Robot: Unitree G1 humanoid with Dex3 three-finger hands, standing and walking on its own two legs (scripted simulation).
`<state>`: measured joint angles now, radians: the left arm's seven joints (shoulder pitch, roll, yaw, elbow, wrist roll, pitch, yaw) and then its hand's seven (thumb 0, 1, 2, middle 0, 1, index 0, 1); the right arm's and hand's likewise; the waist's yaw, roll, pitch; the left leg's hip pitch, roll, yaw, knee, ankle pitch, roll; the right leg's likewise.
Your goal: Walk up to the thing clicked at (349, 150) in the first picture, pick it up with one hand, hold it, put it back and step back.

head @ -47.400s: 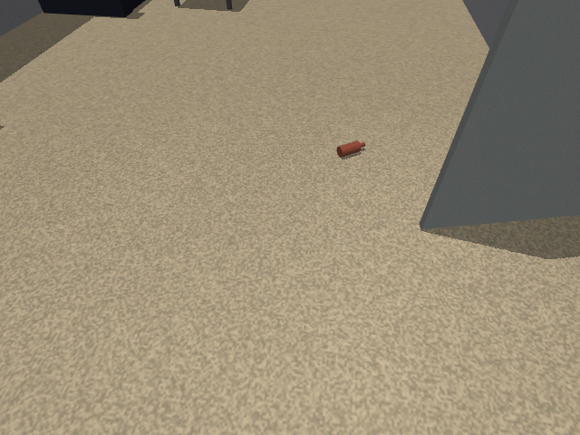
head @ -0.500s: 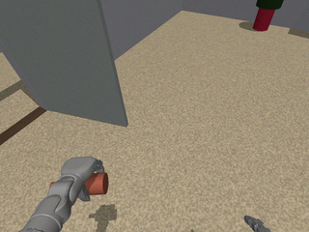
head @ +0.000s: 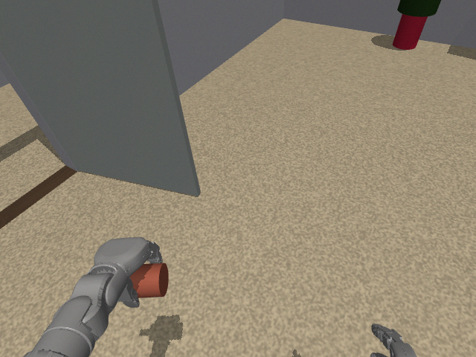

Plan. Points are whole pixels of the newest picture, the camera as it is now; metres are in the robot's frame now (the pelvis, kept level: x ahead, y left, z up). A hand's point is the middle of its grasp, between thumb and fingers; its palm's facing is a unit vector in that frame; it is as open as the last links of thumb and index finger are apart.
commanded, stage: hold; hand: left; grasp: from above
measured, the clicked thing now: (122, 281) +0.30 +0.25 -0.07
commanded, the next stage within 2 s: crouch in 0.28 s
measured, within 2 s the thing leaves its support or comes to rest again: neither
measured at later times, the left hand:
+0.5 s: hand (131, 277) +0.29 +0.22 -0.04, palm faces -0.47 -0.04 -0.88, open 8.9 cm
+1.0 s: hand (153, 290) +0.34 +0.23 -0.21, palm faces -0.42 +0.05 -0.90, open 8.9 cm
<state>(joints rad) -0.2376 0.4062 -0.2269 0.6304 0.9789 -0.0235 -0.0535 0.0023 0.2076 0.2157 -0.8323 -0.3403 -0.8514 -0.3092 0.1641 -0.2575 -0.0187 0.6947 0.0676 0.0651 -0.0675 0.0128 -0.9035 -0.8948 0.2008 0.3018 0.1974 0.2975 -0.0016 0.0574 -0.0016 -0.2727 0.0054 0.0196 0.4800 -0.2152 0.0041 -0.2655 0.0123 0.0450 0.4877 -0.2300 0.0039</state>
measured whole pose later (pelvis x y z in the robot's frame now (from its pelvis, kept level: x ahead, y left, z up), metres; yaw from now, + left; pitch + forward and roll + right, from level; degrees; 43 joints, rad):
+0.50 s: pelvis +0.01 +0.00 +0.00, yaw +0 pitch +1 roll +0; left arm -0.23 0.40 -0.23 0.64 0.99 -0.02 -0.03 0.00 0.20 0.23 -0.84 -0.33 -0.86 -0.30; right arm 0.17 -0.26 -0.03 0.70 0.07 0.08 -0.06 0.01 -0.90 -0.89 0.20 0.30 0.20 0.30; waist 0.00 0.05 0.00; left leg -0.27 0.00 0.02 0.47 -0.22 0.01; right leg -0.25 0.01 0.04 0.47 -0.23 0.01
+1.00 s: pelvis -0.03 +0.00 -0.11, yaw +1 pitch +21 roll -2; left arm -0.58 0.40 -0.14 1.16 1.18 -0.10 0.34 0.00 0.18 0.28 -0.83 -0.35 -0.85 -0.33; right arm 0.25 -0.28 -0.08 0.72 -0.01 0.04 -0.02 0.01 -0.89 -0.89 0.20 0.30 0.20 0.30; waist -0.10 0.02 -0.15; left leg -1.12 0.01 -0.02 1.21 -0.47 0.01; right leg -1.08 0.03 0.00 1.19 -0.48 0.01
